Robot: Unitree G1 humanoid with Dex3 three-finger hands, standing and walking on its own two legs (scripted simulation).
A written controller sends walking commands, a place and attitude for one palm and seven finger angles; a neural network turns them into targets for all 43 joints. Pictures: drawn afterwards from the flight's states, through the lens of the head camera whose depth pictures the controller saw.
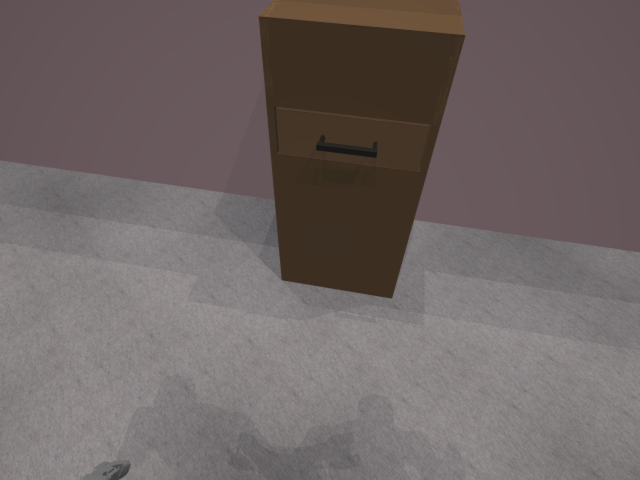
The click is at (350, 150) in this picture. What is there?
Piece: drawer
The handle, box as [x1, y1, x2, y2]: [316, 135, 377, 157]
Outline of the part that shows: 316,145 316,149 373,157 376,156 377,142 373,143 372,148 326,143 323,141 323,135 321,135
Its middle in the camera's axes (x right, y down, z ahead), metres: +0.07 -0.24 +1.00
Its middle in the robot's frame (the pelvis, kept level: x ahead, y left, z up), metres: +0.91 -0.03 -0.09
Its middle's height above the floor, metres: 0.68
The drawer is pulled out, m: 0.00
